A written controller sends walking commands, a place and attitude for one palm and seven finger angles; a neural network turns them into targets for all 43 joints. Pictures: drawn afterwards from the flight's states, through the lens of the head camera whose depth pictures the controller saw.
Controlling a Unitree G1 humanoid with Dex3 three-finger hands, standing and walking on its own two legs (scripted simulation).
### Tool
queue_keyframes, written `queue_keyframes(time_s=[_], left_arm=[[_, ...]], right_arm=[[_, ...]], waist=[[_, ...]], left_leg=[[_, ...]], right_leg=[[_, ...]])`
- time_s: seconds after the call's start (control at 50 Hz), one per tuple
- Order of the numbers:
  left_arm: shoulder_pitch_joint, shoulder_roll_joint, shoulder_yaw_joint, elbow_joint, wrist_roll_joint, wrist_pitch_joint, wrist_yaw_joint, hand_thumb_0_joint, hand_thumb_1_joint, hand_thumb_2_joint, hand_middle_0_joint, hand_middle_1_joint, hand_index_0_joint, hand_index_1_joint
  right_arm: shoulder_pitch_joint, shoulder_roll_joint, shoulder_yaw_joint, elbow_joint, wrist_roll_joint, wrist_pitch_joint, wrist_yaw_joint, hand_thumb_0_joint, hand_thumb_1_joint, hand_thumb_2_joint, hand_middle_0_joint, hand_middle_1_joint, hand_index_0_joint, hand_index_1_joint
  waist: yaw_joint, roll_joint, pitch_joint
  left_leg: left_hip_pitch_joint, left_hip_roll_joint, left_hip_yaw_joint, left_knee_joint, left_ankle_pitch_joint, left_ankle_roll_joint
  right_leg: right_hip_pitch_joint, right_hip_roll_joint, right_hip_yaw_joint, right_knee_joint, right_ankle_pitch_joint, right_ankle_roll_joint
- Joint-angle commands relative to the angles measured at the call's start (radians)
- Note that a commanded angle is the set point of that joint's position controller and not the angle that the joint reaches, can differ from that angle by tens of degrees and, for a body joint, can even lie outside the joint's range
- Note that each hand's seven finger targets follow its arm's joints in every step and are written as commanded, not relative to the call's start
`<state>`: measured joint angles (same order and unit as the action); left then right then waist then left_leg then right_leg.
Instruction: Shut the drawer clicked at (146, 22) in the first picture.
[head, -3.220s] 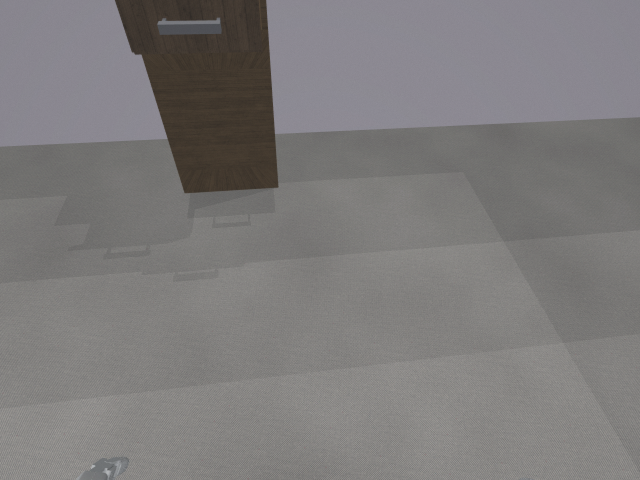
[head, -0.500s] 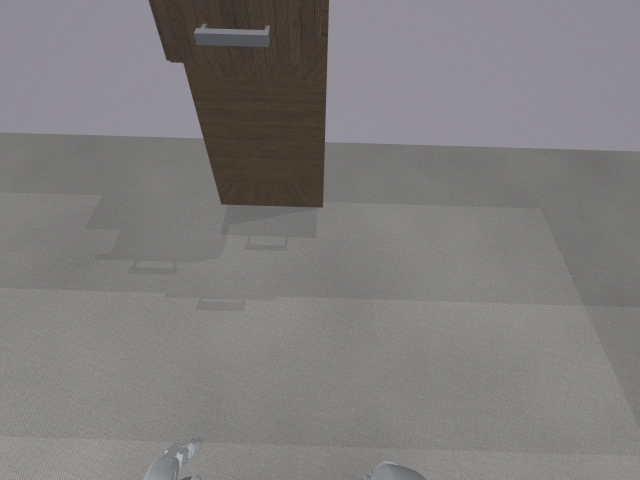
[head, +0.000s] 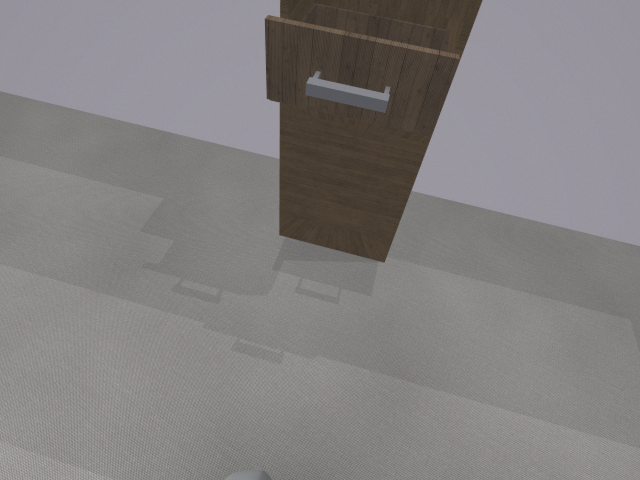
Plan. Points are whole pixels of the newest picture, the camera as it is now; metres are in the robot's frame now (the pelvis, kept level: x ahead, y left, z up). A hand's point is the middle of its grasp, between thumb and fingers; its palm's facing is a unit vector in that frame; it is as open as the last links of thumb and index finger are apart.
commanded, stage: turn to face it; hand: left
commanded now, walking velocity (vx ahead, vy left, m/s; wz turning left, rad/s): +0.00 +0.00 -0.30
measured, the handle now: (349, 89) +0.82 +0.02 +0.05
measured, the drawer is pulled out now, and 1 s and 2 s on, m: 0.17 0.17 0.17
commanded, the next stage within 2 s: take the last steps up to it in 0.36 s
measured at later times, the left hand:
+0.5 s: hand (219, 455) +0.17 +0.15 -0.16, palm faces -0.10 -0.97 -0.24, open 7.3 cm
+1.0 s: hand (222, 398) +0.25 +0.16 -0.16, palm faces -0.19 -0.97 -0.16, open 7.4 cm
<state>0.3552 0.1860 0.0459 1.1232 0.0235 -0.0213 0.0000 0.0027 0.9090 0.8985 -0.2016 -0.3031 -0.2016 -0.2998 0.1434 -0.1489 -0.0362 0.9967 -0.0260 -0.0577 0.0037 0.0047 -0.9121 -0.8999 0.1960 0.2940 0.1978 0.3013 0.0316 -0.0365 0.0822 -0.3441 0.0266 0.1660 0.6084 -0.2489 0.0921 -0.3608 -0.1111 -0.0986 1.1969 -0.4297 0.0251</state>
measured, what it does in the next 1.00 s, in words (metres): walks ahead: right foot, then left foot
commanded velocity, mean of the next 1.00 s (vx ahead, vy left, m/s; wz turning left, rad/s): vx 0.17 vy -0.02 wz -0.18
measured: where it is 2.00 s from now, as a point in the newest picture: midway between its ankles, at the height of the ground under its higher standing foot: (351, 437)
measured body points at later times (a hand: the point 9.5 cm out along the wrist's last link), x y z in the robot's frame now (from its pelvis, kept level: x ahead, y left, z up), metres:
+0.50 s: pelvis +0.10 -0.02 +0.00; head +0.12 -0.05 +0.45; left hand +0.18 +0.20 -0.14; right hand +0.06 -0.22 -0.17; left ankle +0.06 +0.07 -0.70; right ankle +0.11 -0.12 -0.73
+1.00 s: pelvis +0.18 -0.01 +0.02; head +0.18 +0.00 +0.47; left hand +0.26 +0.21 -0.14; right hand +0.07 -0.20 -0.13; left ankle +0.14 +0.11 -0.73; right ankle +0.18 -0.15 -0.66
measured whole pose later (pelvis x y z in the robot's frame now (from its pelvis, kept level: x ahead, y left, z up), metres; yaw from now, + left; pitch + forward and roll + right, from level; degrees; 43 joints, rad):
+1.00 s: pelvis +0.18 -0.01 +0.02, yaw -13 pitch -1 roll +0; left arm 0.26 0.19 0.08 1.07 0.03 0.01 -0.03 0.00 0.91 0.90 -0.20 -0.30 -0.20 -0.30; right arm 0.42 -0.11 -0.03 1.11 -0.03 -0.05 -0.03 0.01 -0.91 -0.90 0.20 0.29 0.20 0.30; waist -0.02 -0.03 0.01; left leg -0.04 0.06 0.17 0.33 -0.27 -0.01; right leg -0.52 -0.08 -0.05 1.00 -0.25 0.00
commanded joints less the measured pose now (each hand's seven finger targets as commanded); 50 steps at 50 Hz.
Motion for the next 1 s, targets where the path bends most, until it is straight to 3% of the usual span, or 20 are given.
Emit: queue_keyframes(time_s=[0.0, 0.1, 0.26, 0.32, 0.36, 0.38, 0.4, 0.42, 0.44, 0.52, 0.58, 0.64, 0.7, 0.72, 0.74, 0.76, 0.78, 0.86, 0.92, 0.98], left_arm=[[0.051, 0.019, 0.003, -0.052, -0.001, -0.008, 0.008, 0.000, 0.900, 0.900, -0.200, -0.300, -0.200, -0.300], [0.059, 0.005, 0.006, -0.045, -0.002, 0.030, 0.019, 0.000, 0.900, 0.900, -0.200, -0.300, -0.200, -0.300], [-0.097, 0.011, 0.005, -0.101, -0.002, 0.042, 0.023, 0.000, 0.900, 0.900, -0.200, -0.300, -0.200, -0.300], [-0.088, 0.012, 0.008, -0.107, -0.002, 0.037, 0.022, 0.000, 0.900, 0.900, -0.200, -0.300, -0.200, -0.300], [-0.027, 0.034, 0.012, -0.091, 0.001, 0.025, 0.023, 0.000, 0.900, 0.900, -0.200, -0.300, -0.200, -0.300], [0.021, 0.077, 0.021, -0.079, 0.005, 0.013, 0.028, 0.000, 0.900, 0.900, -0.200, -0.300, -0.200, -0.300], [0.056, 0.143, 0.032, -0.071, 0.005, 0.004, 0.035, 0.000, 0.900, 0.900, -0.200, -0.300, -0.200, -0.300], [0.074, 0.162, 0.029, -0.067, -0.009, 0.004, 0.035, 0.000, 0.900, 0.900, -0.200, -0.300, -0.200, -0.300], [0.039, 0.143, 0.030, -0.073, -0.008, 0.000, 0.042, 0.000, 0.900, 0.900, -0.200, -0.300, -0.200, -0.300], [-0.041, 0.110, 0.034, -0.097, -0.002, 0.000, 0.041, 0.000, 0.900, 0.900, -0.200, -0.300, -0.200, -0.300], [-0.055, 0.129, 0.041, -0.103, 0.004, 0.000, 0.027, 0.000, 0.900, 0.900, -0.200, -0.300, -0.200, -0.300], [-0.060, 0.138, 0.044, -0.099, 0.002, 0.000, 0.015, 0.000, 0.900, 0.900, -0.200, -0.300, -0.200, -0.300], [-0.085, 0.125, 0.043, -0.099, -0.008, 0.004, 0.008, 0.000, 0.900, 0.900, -0.200, -0.300, -0.200, -0.300], [-0.093, 0.094, 0.037, -0.107, -0.013, 0.007, 0.002, 0.000, 0.900, 0.900, -0.200, -0.300, -0.200, -0.300], [-0.106, 0.036, 0.029, -0.131, -0.017, 0.009, -0.007, 0.000, 0.900, 0.900, -0.200, -0.300, -0.200, -0.300], [-0.165, 0.031, 0.029, -0.170, -0.007, 0.005, -0.007, 0.000, 0.900, 0.900, -0.200, -0.300, -0.200, -0.300], [-0.187, 0.056, 0.039, -0.177, 0.005, 0.007, -0.010, 0.000, 0.900, 0.900, -0.200, -0.300, -0.200, -0.300], [-0.114, 0.027, 0.036, -0.119, 0.005, 0.006, -0.032, 0.000, 0.900, 0.900, -0.200, -0.300, -0.200, -0.300], [-0.124, 0.020, 0.031, -0.119, 0.002, 0.012, -0.030, 0.000, 0.900, 0.900, -0.200, -0.300, -0.200, -0.300], [-0.194, 0.013, 0.024, -0.146, -0.001, 0.011, -0.031, 0.000, 0.900, 0.900, -0.200, -0.300, -0.200, -0.300]], right_arm=[[0.146, -0.130, -0.016, 0.019, 0.011, -0.025, -0.029, 0.000, -0.900, -0.900, 0.200, 0.300, 0.200, 0.300], [0.151, -0.104, -0.007, 0.034, 0.012, -0.018, -0.036, 0.000, -0.900, -0.900, 0.200, 0.300, 0.200, 0.300], [0.207, -0.108, -0.011, 0.076, 0.001, 0.013, -0.045, 0.000, -0.900, -0.900, 0.200, 0.300, 0.200, 0.300], [0.214, -0.117, -0.017, 0.088, -0.001, 0.028, -0.050, 0.000, -0.900, -0.900, 0.200, 0.300, 0.200, 0.300], [0.209, -0.115, -0.021, 0.090, 0.009, 0.034, -0.046, 0.000, -0.900, -0.900, 0.200, 0.300, 0.200, 0.300], [0.219, -0.089, -0.018, 0.082, 0.016, 0.034, -0.044, 0.000, -0.900, -0.900, 0.200, 0.300, 0.200, 0.300], [0.216, -0.053, -0.014, 0.062, 0.021, 0.035, -0.041, 0.000, -0.900, -0.900, 0.200, 0.300, 0.200, 0.300], [0.185, -0.052, -0.013, 0.054, 0.024, 0.045, -0.044, 0.000, -0.900, -0.900, 0.200, 0.300, 0.200, 0.300], [0.161, -0.040, -0.007, 0.047, 0.025, 0.053, -0.045, 0.000, -0.900, -0.900, 0.200, 0.300, 0.200, 0.300], [0.148, -0.033, -0.011, 0.056, 0.011, 0.053, -0.028, 0.000, -0.900, -0.900, 0.200, 0.300, 0.200, 0.300], [0.147, -0.028, -0.018, 0.047, 0.004, 0.052, -0.011, 0.000, -0.900, -0.900, 0.200, 0.300, 0.200, 0.300], [0.152, -0.034, -0.019, 0.037, 0.002, 0.046, -0.007, 0.000, -0.900, -0.900, 0.200, 0.300, 0.200, 0.300], [0.260, -0.042, -0.016, 0.073, 0.002, 0.028, -0.013, 0.000, -0.900, -0.900, 0.200, 0.300, 0.200, 0.300], [0.309, -0.083, -0.022, 0.092, 0.001, 0.020, -0.022, 0.000, -0.900, -0.900, 0.200, 0.300, 0.200, 0.300], [0.371, -0.162, -0.042, 0.096, -0.011, 0.015, -0.027, 0.000, -0.900, -0.900, 0.200, 0.300, 0.200, 0.300], [0.409, -0.216, -0.055, 0.084, -0.012, 0.018, -0.030, 0.000, -0.900, -0.900, 0.200, 0.300, 0.200, 0.300], [0.354, -0.209, -0.048, 0.071, -0.014, 0.018, -0.031, 0.000, -0.900, -0.900, 0.200, 0.300, 0.200, 0.300], [0.259, -0.108, -0.015, 0.054, -0.002, -0.011, -0.038, 0.000, -0.900, -0.900, 0.200, 0.300, 0.200, 0.300], [0.307, -0.115, -0.018, 0.074, 0.000, -0.019, -0.039, 0.000, -0.900, -0.900, 0.200, 0.300, 0.200, 0.300], [0.350, -0.113, -0.022, 0.096, -0.002, -0.019, -0.039, 0.000, -0.900, -0.900, 0.200, 0.300, 0.200, 0.300]], waist=[[-0.017, 0.086, -0.095], [0.003, 0.113, -0.077], [-0.040, 0.177, 0.005], [-0.036, 0.145, -0.011], [-0.006, 0.065, -0.038], [0.002, -0.022, -0.082], [-0.003, -0.170, -0.112], [0.011, -0.150, -0.129], [0.005, -0.187, -0.148], [-0.014, -0.062, -0.113], [-0.018, -0.069, -0.065], [-0.025, -0.094, -0.016], [-0.073, -0.064, -0.024], [-0.091, 0.062, -0.018], [-0.121, 0.322, 0.007], [-0.136, 0.369, 0.073], [-0.117, 0.308, 0.110], [-0.043, 0.152, 0.109], [-0.045, 0.166, 0.067], [-0.063, 0.150, 0.061]], left_leg=[[0.183, 0.266, -0.203, -0.342, 0.528, 0.050], [0.174, 0.242, -0.115, -0.367, 0.576, 0.033], [0.237, 0.269, -0.094, -0.304, 0.590, 0.064], [0.261, 0.286, -0.093, -0.224, 0.555, 0.052], [0.219, 0.239, -0.054, -0.111, 0.464, -0.003], [0.123, 0.179, -0.013, 0.005, 0.311, -0.056], [-0.026, 0.088, 0.044, 0.144, -0.025, -0.108], [-0.054, 0.042, -0.016, 0.284, -0.357, -0.127], [-0.078, 0.061, -0.094, 0.347, -0.363, -0.121], [-0.090, 0.069, -0.112, 0.357, -0.275, -0.121], [-0.028, 0.062, -0.080, 0.250, -0.228, -0.116], [0.045, 0.042, -0.052, 0.107, -0.184, -0.115], [0.269, 0.019, -0.022, -0.134, -0.071, -0.117], [0.346, 0.073, -0.109, -0.219, -0.150, -0.104], [0.351, 0.272, -0.395, -0.390, -0.396, -0.042], [0.276, 0.426, -0.587, -0.523, -0.517, 0.031], [0.201, 0.442, -0.587, -0.553, -0.527, 0.064], [0.199, 0.292, -0.283, -0.503, -0.143, 0.025], [0.275, 0.265, -0.179, -0.472, 0.069, 0.033], [0.323, 0.278, -0.151, -0.455, 0.177, 0.052]], right_leg=[[-0.128, -0.042, 0.066, -0.006, 0.102, 0.013], [-0.115, -0.014, 0.076, -0.116, 0.186, 0.019], [-0.062, 0.022, 0.029, -0.428, 0.120, 0.001], [0.013, 0.044, 0.013, -0.559, 0.122, -0.014], [0.138, 0.048, 0.014, -0.726, 0.319, -0.021], [0.259, -0.041, 0.146, -0.753, 0.593, -0.059], [0.354, -0.220, 0.336, -0.766, 0.929, -0.157], [0.345, -0.299, 0.355, -0.801, 1.067, -0.265], [0.345, -0.263, 0.349, -0.809, 1.045, -0.294], [0.247, -0.176, 0.294, -0.888, 0.526, -0.252], [0.124, -0.137, 0.289, -0.957, 0.138, -0.228], [0.046, -0.112, 0.298, -0.981, -0.028, -0.212], [-0.066, -0.042, 0.246, -0.890, -0.128, -0.156], [-0.153, 0.009, 0.205, -0.776, -0.137, -0.123], [-0.270, 0.112, 0.084, -0.526, -0.120, -0.075], [-0.330, 0.116, 0.035, -0.347, -0.106, -0.062], [-0.326, 0.061, 0.097, -0.243, -0.062, -0.068], [-0.293, 0.027, 0.081, -0.126, 0.149, -0.043], [-0.298, 0.014, 0.055, -0.166, 0.194, -0.022], [-0.291, -0.001, 0.030, -0.307, 0.186, -0.014]])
